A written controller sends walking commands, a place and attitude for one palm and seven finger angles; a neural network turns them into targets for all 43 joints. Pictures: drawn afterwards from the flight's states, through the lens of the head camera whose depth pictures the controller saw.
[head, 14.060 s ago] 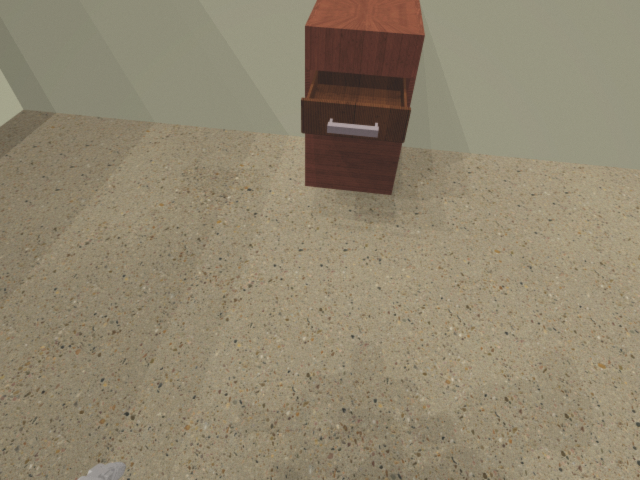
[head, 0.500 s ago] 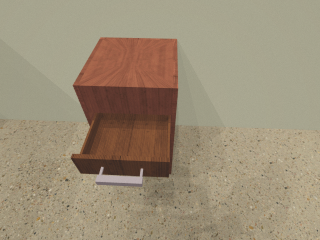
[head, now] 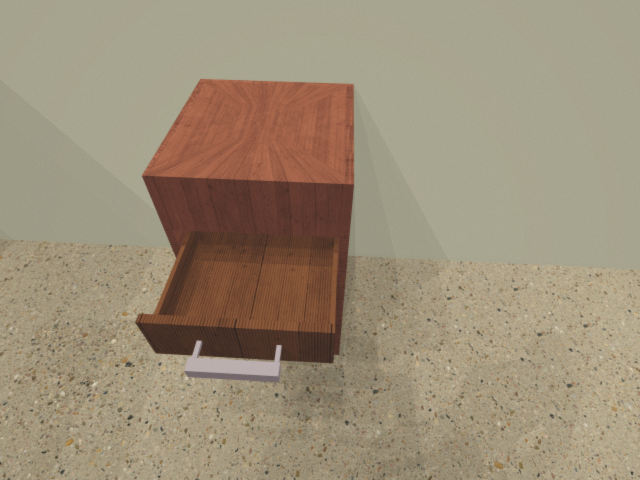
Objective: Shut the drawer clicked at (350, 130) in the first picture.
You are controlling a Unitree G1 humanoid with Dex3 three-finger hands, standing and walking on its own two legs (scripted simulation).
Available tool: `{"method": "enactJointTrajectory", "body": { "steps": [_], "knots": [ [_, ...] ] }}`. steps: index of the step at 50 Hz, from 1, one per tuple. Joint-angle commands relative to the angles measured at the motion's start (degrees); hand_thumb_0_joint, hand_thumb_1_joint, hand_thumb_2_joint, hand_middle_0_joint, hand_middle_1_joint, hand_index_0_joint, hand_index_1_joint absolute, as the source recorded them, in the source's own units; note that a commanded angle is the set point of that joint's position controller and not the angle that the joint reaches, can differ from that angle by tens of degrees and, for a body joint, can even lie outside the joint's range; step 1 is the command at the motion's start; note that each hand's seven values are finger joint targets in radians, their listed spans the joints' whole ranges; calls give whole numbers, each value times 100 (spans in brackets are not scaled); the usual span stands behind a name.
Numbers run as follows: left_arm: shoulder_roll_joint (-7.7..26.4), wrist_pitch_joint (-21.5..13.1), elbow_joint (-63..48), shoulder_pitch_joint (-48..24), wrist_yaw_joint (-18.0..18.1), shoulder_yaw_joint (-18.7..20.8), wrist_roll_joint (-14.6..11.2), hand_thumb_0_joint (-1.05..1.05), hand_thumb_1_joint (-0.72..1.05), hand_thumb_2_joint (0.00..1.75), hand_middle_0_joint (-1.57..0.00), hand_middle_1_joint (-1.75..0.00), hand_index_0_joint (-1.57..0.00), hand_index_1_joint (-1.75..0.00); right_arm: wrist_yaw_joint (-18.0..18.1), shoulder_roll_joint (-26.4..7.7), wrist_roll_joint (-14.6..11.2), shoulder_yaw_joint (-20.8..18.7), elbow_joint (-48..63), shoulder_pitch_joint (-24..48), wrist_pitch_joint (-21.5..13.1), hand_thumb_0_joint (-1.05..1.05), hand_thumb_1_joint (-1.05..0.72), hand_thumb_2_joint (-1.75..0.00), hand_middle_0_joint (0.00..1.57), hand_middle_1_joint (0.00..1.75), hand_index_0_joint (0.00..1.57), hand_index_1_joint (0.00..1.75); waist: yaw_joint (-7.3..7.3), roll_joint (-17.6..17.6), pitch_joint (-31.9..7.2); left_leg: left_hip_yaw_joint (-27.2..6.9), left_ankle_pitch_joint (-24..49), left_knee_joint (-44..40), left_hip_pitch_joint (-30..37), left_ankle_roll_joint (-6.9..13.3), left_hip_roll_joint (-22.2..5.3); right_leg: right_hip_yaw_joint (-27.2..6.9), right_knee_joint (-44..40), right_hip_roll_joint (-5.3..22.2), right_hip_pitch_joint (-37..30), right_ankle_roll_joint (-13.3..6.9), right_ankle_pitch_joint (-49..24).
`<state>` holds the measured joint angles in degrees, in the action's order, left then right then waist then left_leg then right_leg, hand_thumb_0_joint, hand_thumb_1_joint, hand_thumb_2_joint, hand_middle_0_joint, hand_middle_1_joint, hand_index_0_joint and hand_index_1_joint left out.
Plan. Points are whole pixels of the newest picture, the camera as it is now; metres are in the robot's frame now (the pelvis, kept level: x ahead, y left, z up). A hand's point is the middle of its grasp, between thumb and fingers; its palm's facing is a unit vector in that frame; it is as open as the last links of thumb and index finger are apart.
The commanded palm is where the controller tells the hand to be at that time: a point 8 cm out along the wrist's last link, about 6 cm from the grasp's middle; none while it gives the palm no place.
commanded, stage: look again from close up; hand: left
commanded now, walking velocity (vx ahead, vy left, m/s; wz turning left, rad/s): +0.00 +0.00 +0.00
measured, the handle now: (236, 358) +0.39 +0.19 -0.25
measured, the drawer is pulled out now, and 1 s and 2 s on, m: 0.25 0.25 0.25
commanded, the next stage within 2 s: raise the hand and make a fist in 0.18 s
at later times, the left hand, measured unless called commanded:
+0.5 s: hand (189, 450) +0.17 +0.17 -0.04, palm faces +0.19 -0.97 -0.12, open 6.9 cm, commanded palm +0.10 +0.21 -0.09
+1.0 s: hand (221, 472) +0.16 +0.14 -0.10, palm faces -0.13 -0.99 -0.02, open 4.4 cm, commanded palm +0.13 +0.21 -0.11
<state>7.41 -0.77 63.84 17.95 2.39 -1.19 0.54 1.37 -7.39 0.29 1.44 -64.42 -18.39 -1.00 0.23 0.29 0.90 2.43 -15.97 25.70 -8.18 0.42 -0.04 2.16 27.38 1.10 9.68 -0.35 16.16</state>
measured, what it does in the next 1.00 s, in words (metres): lowers itself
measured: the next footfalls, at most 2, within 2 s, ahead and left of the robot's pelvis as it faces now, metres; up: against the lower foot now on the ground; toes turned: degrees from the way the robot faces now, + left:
none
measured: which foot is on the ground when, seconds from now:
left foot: down 0.00-1.00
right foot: down 0.00-1.00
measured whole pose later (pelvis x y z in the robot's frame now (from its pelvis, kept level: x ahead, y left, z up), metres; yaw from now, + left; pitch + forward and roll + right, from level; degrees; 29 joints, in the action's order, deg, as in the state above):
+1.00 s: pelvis -0.07 -0.01 -0.15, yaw +2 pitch +20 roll -3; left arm 10.7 -28.9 -0.7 16.3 -18.0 2.0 -13.1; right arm 1.5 -10.3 -0.5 2.6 -30.8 -6.5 -13.1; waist -2.1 2.1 -9.0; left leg -3.2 -33.8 83.9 -70.4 -0.4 -1.4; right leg 6.9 80.9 1.6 68.3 -2.1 32.9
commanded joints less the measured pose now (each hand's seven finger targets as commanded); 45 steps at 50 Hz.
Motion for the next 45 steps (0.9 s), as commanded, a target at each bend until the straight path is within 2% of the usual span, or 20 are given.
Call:
{"method": "enactJointTrajectory", "body": {
  "steps": [1,13,14,15,16,17,18,20,23,25,27,29,30,32,34,35,38,40,42,45],
  "knots": [
    [541,-76,-117,467,12,107,3,0,90,90,-20,-30,-20,-30,45,-516,4,-73,79,-434,-76,0,-90,-90,20,30,20,30,-26,14,410,-422,1103,-503,-292,151,-516,-423,-532,483,130,-196,-1082],
    [506,-96,-108,519,12,99,11,0,90,90,-20,-30,-20,-30,43,-492,1,-86,36,-372,-68,0,-90,-90,20,30,20,30,-34,-103,435,-394,1091,-539,-178,127,-523,-433,-629,495,166,-202,-1137],
    [800,-244,64,836,213,174,83,0,90,90,-20,-30,-20,-30,-6,-687,-11,-152,484,383,-128,0,-90,-90,20,30,20,30,-304,-848,638,-188,1057,828,-945,-85,-556,-834,-573,897,129,12,-4119],
    [1707,-1514,-8539,-3331,30,397,-1203,0,90,90,-22,-32,-22,-32,291,-1801,-246,-287,2417,221,-977,0,-90,-90,20,30,20,30,538,332,-2155,-139,1457,-92,650,188,-1,-488,-49,377,-365,-67,-2812],
    [1328,-1161,-6783,-1170,279,544,-696,0,90,90,-24,-34,-24,-34,457,-1205,-175,-166,2060,865,-1419,0,-90,-90,20,30,20,30,-16,1245,-2006,33,2134,-93,747,234,-102,-232,135,-22,-206,-216,-1672],
    [973,-897,-6417,-974,556,298,-811,0,90,90,-26,-37,-26,-37,415,-1338,-235,-296,1780,752,-1612,0,-90,-90,20,30,20,30,166,1342,-1534,2,1636,7,267,64,-123,23,53,-31,258,-160,-925],
    [-142,-360,-5243,457,516,-262,-827,0,90,90,-28,-39,-28,-39,357,-1072,-293,-280,1734,620,-1629,0,-90,-90,20,30,20,30,179,612,-681,-160,1212,9,-276,95,-163,203,73,-16,577,-105,-754],
    [-72,-827,-6309,-258,254,-394,-1056,0,90,90,-32,-43,-32,-43,374,-1405,-320,-326,2272,748,-1824,0,-90,-90,20,30,20,30,366,-109,-30,-357,324,290,-842,136,-103,312,110,-11,1266,-6,-134],
    [-257,-1697,-5214,-163,-169,-298,-958,0,90,90,-38,-50,-38,-50,296,-1438,-103,-445,2726,683,-2012,0,-90,-90,20,30,20,30,455,-1554,239,-380,-507,1319,-2115,118,95,301,642,-21,2768,48,1286],
    [-171,-2476,-4808,816,-678,100,-1114,0,90,90,-42,-54,-42,-54,162,-1385,-27,-575,3126,853,-2108,0,-90,-90,20,30,20,30,-38,-2083,-172,-347,-714,1894,-2993,31,122,116,1162,17,3038,2,1790],
    [235,-3221,-4671,1704,-1279,720,-1234,0,90,90,-46,-58,-46,-58,-57,-1340,-31,-697,3411,966,-2120,0,-90,-90,20,30,20,30,-473,-1422,-961,-206,-337,2382,-3417,-54,226,-45,1879,4,2677,-137,936],
    [428,-3957,-5047,1317,-1872,836,-1233,0,90,90,-50,-62,-50,-62,-238,-1316,-7,-727,3719,1205,-2063,0,-90,-90,20,30,20,30,-449,-524,-1539,-117,-8,3040,-3905,-104,284,-53,2789,29,2814,-206,-120],
    [697,-4054,-4892,1534,-1913,1238,-1166,0,90,90,-52,-65,-52,-65,-277,-1260,-20,-779,3850,1224,-1975,0,-90,-90,20,30,20,30,-584,-306,-1819,-18,37,3259,-4163,-79,300,-140,3045,47,2799,-213,-293],
    [843,-3847,-5125,1398,-1808,1318,-1073,0,90,90,-56,-69,-56,-69,-291,-1233,-52,-806,4077,1321,-1707,0,-90,-90,20,30,20,30,-641,11,-1858,56,-183,3450,-4471,-44,301,-260,3230,29,3064,-219,-46],
    [693,-3665,-6164,722,-1674,962,-1119,0,90,90,-60,-73,-60,-73,-274,-1187,-119,-737,4533,1520,-1550,0,-90,-90,20,30,20,30,-503,187,-1948,16,-726,3567,-4566,10,295,-442,3139,38,3361,-211,798],
    [757,-3664,-6696,447,-1571,936,-1131,0,90,90,-62,-75,-62,-75,-241,-1222,-117,-730,4691,1552,-1525,0,-90,-90,20,30,20,30,-460,586,-1925,-25,-870,3634,-4588,42,248,-467,3204,16,3602,-233,1058],
    [1012,-3900,-8442,-220,-1282,1012,-1192,0,90,90,-68,-82,-68,-82,-110,-1186,-14,-696,4586,1143,-1459,0,-90,-90,20,30,20,30,-148,986,-2833,-264,-353,4065,-4188,151,47,-365,3631,-97,3963,-241,543],
    [757,-4068,-8679,-339,-1375,626,-1231,0,90,90,-72,-86,-72,-86,-33,-1143,25,-624,4394,1024,-1504,0,-90,-90,20,30,20,30,149,782,-2848,-359,-158,4378,-4228,180,-17,-308,3722,-140,4282,-202,370],
    [499,-4046,-8500,-708,-1665,107,-1277,0,90,90,-76,-91,-76,-91,27,-1242,44,-503,4239,1004,-1599,0,-90,-90,20,30,20,30,489,570,-2434,-492,-401,4664,-4575,219,-52,-262,3761,-202,4814,-185,677],
    [439,-3539,-7484,-295,-2040,26,-1330,0,90,90,-82,-97,-82,-97,126,-1371,-57,-483,4122,989,-1679,0,-90,-90,20,30,20,30,544,-113,-2148,-614,-1125,4735,-5222,184,-58,-214,3651,-199,4972,-119,1515]
  ]
}}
